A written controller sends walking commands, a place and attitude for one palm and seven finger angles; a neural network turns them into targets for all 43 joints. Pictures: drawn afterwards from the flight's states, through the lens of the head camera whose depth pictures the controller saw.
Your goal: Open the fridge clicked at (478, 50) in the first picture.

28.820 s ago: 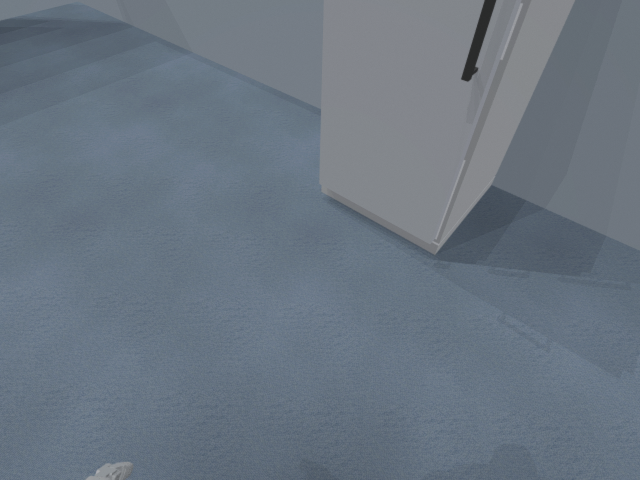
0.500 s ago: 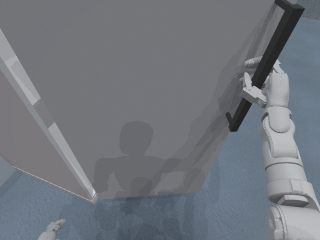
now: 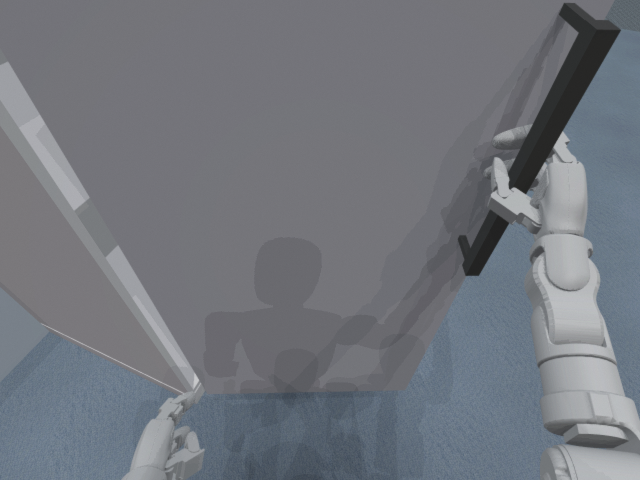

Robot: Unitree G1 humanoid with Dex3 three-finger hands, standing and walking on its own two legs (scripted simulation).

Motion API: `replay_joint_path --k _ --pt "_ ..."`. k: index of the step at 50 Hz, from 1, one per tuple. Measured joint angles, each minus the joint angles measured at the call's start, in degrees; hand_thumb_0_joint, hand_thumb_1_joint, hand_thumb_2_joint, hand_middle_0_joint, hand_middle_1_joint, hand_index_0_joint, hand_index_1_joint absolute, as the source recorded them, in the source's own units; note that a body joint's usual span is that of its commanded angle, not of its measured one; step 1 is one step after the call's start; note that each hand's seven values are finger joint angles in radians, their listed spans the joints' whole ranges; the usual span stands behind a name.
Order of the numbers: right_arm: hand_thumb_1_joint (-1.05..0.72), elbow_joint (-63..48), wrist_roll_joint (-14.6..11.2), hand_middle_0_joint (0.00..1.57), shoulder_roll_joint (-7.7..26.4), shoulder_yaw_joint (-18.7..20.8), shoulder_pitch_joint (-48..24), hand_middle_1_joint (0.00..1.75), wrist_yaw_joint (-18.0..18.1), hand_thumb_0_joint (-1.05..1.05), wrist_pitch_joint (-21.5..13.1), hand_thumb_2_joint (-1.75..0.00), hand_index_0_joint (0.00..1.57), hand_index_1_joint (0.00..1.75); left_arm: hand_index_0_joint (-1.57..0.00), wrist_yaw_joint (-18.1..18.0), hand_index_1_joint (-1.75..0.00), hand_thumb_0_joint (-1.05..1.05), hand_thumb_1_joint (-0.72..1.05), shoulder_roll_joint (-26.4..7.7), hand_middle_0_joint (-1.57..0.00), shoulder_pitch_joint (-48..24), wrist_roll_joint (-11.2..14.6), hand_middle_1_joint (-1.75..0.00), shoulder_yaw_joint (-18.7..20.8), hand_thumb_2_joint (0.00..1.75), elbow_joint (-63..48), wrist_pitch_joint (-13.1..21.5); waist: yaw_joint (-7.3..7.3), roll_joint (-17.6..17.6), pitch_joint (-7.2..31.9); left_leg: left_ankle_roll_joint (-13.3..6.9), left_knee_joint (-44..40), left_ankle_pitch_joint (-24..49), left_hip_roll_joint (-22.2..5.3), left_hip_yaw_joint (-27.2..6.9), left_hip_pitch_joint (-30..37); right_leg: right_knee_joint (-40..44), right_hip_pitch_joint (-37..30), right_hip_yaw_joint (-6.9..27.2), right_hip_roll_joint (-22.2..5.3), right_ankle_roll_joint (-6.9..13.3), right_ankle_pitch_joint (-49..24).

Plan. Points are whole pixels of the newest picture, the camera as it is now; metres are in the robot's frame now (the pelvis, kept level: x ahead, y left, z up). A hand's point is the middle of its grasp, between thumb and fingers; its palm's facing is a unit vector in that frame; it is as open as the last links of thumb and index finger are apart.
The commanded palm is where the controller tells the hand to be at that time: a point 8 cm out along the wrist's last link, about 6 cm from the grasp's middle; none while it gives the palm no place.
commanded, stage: loosen the grip on the handle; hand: right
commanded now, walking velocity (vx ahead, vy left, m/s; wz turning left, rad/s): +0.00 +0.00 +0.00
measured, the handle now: (510, 170) +0.44 -0.19 +0.18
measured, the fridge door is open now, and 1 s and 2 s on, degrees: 65 64 64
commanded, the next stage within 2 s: slip the hand off the handle in 0.56 s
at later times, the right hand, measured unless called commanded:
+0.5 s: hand (496, 190) +0.41 -0.17 +0.18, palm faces +0.18 +0.96 -0.21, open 13.7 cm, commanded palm +0.37 -0.22 +0.18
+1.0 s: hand (544, 200) +0.39 -0.21 +0.18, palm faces +0.23 +0.95 -0.19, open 14.7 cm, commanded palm +0.36 -0.26 +0.18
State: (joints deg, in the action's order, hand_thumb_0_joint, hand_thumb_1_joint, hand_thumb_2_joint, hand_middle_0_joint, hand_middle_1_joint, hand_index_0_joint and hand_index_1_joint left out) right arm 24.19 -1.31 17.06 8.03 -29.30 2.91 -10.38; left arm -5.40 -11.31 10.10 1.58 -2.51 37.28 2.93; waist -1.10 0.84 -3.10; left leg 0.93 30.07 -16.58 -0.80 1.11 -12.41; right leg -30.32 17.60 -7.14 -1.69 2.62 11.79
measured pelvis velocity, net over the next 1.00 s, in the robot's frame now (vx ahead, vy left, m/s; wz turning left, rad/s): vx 0.02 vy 0.03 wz -0.04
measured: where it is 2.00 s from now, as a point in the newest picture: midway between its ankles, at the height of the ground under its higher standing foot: outside the picture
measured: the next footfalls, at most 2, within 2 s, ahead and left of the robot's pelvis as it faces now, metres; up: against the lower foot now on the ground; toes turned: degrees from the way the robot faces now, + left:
none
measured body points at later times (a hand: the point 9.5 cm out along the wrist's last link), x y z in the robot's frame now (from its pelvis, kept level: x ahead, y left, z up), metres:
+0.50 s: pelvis +0.01 +0.04 +0.00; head +0.02 +0.04 +0.45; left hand +0.09 +0.31 -0.12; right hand +0.39 -0.22 +0.19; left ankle +0.00 +0.13 -0.73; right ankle +0.05 -0.09 -0.73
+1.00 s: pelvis +0.02 +0.03 +0.00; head +0.03 +0.04 +0.45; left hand +0.17 +0.28 -0.10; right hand +0.37 -0.26 +0.19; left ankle +0.00 +0.13 -0.73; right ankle +0.05 -0.09 -0.73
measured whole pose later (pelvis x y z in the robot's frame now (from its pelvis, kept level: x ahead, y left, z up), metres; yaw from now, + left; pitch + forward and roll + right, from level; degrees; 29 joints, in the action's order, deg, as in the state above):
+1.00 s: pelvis +0.02 +0.03 +0.00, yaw -2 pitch +1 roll +0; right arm 21.2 -5.8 22.9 17.0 -22.7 -6.1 -7.2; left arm -3.9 -14.0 13.2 1.8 -0.2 39.8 3.5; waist -0.9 1.0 1.4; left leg -1.7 31.2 -19.4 0.6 3.7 -12.8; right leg -31.8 19.1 -4.2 -2.8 -0.1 13.6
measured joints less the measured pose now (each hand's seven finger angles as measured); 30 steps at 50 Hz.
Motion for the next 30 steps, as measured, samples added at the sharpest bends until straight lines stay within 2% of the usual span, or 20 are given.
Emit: replay_joint_path --k 1,2,5,8,12,16,19,24,30 --pt "-0.66 1.5 1.9 0.46 0.6 0.1 -1.8 1.4 -1.1 -0.08 0.3 -0.8 0.41 1.4 -0.2 0.6 -0.3 0.01 0.9 0.5 -0.2 0.4 -0.5 -0.3 0.5 0.9 -0.4 1.2 0.3 -0.6 0.0 -0.2 0.6 -0.2 -0.3 -0.1 -0.6 0.5 0.1 -0.1 0.3 -0.1 -0.4" --pt "-0.64 3.4 2.3 0.46 1.0 0.0 -3.6 1.4 -2.3 -0.08 1.1 -0.79 0.41 1.4 -0.2 1.4 -0.3 0.01 0.9 0.9 -0.2 0.9 -0.7 -0.3 0.9 0.9 -0.5 2.3 0.38 -1.2 0.8 -0.4 1.0 -0.3 -0.5 0.3 -1.4 0.8 0.8 0.3 0.6 -0.3 -0.9" --pt "-0.55 6.8 1.2 0.46 1.7 2.1 -6.0 1.4 -4.7 -0.06 3.4 -0.77 0.42 1.4 -0.2 3.3 -0.3 0.01 0.9 1.3 -0.2 2.1 -1.5 -0.3 0.6 0.9 0.2 4.0 -0.15 -2.6 3.0 -1.0 0.5 0.1 0.0 0.9 -2.1 1.3 1.6 0.9 0.2 -0.9 -1.6" --pt "-0.43 6.7 0.7 0.46 2.2 2.6 -5.7 1.4 -3.9 -0.03 3.0 -0.7 0.43 1.4 -0.2 4.5 -0.3 0.01 0.9 0.3 -0.2 3.8 -1.6 -0.3 0.9 0.9 -0.2 4.8 -0.8 -2.7 3.8 -1.6 0.3 0.2 0.7 1.3 -1.9 0.6 1.9 1.4 -0.6 -1.4 -1.3" --pt "-0.15 5.8 0.8 0.45 2.5 2.7 -4.3 1.4 -2.3 -0.01 2.1 -0.56 0.42 1.38 -0.2 5.2 -0.3 0.01 0.9 -2.0 -0.2 5.5 -1.2 -0.3 1.7 0.9 0.7 3.8 -1.66 -1.8 4.1 -2.0 1.4 -0.6 1.0 2.0 -2.4 -0.8 2.8 2.1 -0.9 -1.7 -0.6" --pt "0.15 5.2 0.3 0.44 3.2 3.1 -2.7 1.38 -2.7 0.0 2.2 -0.4 0.39 1.35 -0.2 4.7 -0.3 0.01 0.9 -3.7 -0.2 6.9 -0.9 -0.3 2.8 0.9 2.5 2.1 -1.95 -1.2 4.0 -2.4 1.9 -1.0 1.4 2.4 -2.8 -1.5 3.4 2.6 -1.2 -2.1 -0.3" --pt "0.32 4.3 -0.5 0.41 3.5 3.3 -1.0 1.35 -3.2 0.0 2.0 -0.32 0.37 1.33 -0.2 4.2 -0.3 0.01 0.9 -4.2 -0.2 8.0 -0.6 -0.3 3.7 0.9 3.6 1.2 -1.93 -0.7 3.9 -2.7 1.7 -1.2 1.7 2.6 -2.6 -1.5 3.4 2.9 -1.5 -2.4 -0.1" --pt "0.47 2.3 -1.2 0.36 3.9 4.3 1.3 1.28 -3.9 -0.01 1.3 -0.24 0.34 1.28 -0.2 3.4 -0.3 0.01 0.9 -4.1 -0.2 8.3 -0.5 -0.3 4.2 0.9 5.2 0.4 -2.0 -0.3 3.5 -3.0 0.9 -1.4 2.1 2.5 -1.7 -0.9 2.4 2.8 -1.8 -2.8 0.2" --pt "0.53 -0.7 -2.7 0.32 3.9 5.8 4.3 1.21 -5.3 -0.01 1.5 -0.21 0.29 1.21 -0.2 3.0 -0.3 0.01 0.9 -3.4 -0.2 7.5 -0.2 -0.3 3.9 0.9 5.3 0.1 -1.86 0.0 3.9 -3.0 0.8 -2.0 2.0 2.0 -1.1 -0.2 1.4 2.3 -1.7 -3.1 0.7"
